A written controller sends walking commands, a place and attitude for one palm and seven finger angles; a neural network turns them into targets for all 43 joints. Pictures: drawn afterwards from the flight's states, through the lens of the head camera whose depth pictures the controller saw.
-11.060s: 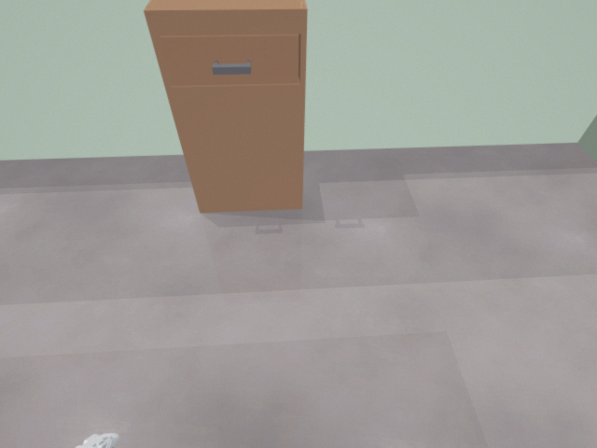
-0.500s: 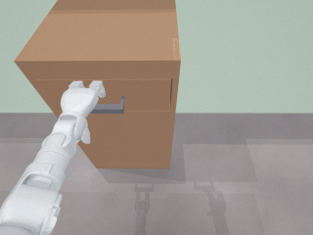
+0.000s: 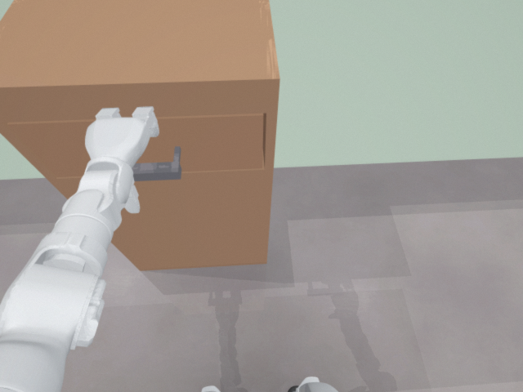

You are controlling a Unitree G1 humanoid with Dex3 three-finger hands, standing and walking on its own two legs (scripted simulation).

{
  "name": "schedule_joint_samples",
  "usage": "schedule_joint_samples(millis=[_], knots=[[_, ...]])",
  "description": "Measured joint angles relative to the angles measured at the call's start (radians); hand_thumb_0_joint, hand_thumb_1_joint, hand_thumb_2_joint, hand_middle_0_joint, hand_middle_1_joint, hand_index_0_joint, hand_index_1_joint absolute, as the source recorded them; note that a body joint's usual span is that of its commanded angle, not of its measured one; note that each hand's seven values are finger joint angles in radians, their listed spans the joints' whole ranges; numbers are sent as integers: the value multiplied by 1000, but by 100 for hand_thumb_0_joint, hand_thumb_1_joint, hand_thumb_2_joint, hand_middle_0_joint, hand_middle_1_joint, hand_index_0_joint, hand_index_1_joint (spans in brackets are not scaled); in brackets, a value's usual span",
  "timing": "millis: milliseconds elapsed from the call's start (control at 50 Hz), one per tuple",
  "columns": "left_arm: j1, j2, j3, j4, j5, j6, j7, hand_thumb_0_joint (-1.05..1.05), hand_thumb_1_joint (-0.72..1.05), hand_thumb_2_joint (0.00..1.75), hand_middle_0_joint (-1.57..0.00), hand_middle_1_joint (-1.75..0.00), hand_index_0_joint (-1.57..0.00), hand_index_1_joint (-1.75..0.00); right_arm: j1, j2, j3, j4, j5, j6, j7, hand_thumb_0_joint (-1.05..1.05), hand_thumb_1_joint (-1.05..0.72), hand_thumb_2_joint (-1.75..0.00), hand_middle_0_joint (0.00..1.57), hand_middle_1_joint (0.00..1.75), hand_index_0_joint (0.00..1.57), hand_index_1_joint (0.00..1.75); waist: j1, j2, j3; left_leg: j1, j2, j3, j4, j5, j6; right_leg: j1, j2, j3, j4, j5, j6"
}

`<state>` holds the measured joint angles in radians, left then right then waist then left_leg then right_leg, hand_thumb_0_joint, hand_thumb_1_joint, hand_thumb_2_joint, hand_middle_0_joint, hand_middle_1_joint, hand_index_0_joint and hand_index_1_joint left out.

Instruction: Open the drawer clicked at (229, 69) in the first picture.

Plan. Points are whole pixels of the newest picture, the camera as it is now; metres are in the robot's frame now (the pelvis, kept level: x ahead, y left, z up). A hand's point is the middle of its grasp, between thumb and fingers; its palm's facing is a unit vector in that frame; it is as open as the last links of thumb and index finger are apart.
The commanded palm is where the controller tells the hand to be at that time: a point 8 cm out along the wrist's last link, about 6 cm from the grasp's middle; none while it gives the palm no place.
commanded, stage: move the hooked fingers above the handle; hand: left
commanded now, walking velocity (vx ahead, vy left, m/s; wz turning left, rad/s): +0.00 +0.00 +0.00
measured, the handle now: (148, 162) +0.53 +0.19 -0.03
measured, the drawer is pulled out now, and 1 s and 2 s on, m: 0.00 0.00 0.00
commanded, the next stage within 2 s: lower the fingers behind the handle in 0.58 s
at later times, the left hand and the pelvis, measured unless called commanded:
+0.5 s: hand (132, 162) +0.48 +0.20 +0.03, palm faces -0.05 -0.02 -1.00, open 13.8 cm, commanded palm +0.47 +0.20 +0.08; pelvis +0.00 +0.00 +0.00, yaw +0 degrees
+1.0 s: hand (132, 162) +0.48 +0.20 +0.03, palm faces -0.02 -0.02 -1.00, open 13.7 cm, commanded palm +0.47 +0.20 +0.06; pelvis +0.00 +0.00 +0.00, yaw +0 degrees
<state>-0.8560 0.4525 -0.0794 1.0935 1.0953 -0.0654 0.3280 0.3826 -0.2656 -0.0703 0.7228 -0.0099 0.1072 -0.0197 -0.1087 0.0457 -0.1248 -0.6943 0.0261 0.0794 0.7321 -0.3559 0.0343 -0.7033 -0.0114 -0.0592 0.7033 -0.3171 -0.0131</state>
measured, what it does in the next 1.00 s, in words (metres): stands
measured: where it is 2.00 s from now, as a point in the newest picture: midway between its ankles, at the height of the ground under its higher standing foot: outside the picture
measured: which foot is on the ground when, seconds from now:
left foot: down 0.00-1.00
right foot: down 0.00-1.00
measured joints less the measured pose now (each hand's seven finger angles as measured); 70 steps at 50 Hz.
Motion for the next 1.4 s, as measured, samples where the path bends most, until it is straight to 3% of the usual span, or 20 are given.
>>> schedule_joint_samples(millis=[380,760,1000,1200,1280,1340,1400], knots=[[-28,7,-1,37,-3,10,-6,0,-49,31,-32,-120,-33,-121,-28,10,15,-22,3,-4,-1,0,-90,-90,20,30,20,30,-17,-1,-3,-25,1,-3,16,4,1,-22,1,-1,11,7,0],[19,-7,15,-2,0,-6,14,0,-49,31,-34,-122,-34,-122,-30,8,11,-8,0,14,1,0,-90,-90,20,30,20,30,-2,3,-8,2,1,0,4,-7,2,3,2,3,-2,-3,2],[-22,-17,-6,33,3,9,42,0,-49,31,-33,-122,-32,-125,-44,5,17,-20,4,12,0,0,-90,-90,20,30,20,30,1,-6,-19,-42,0,-11,38,-13,-1,-37,0,-7,33,-13,-1],[-77,2,-16,71,5,31,38,0,-49,31,-32,-121,-29,-129,-42,2,32,-33,9,6,-7,0,-90,-90,20,30,20,30,-18,-11,-21,-108,4,-18,90,-14,-1,-99,1,-13,80,-13,-5],[-103,24,-25,119,10,51,-4,0,-49,31,-32,-120,-29,-128,-39,0,39,-39,10,-2,-10,0,-90,-90,20,30,20,30,-36,-10,-16,-143,6,-17,115,-14,0,-133,1,-13,103,-12,-6],[-89,50,-6,123,5,22,-42,0,-49,31,-31,-120,-30,-126,-27,-1,38,-50,4,-17,-17,0,-90,-90,20,30,20,30,-54,-7,-11,-182,10,-15,142,-19,2,-173,3,-10,128,-14,-5],[-51,66,27,56,17,-54,-36,0,-49,31,-32,-121,-31,-124,-3,1,28,-47,-9,-33,-22,0,-90,-90,20,30,20,30,-57,-2,-16,-229,13,-15,180,-32,3,-219,4,-9,162,-24,-5]])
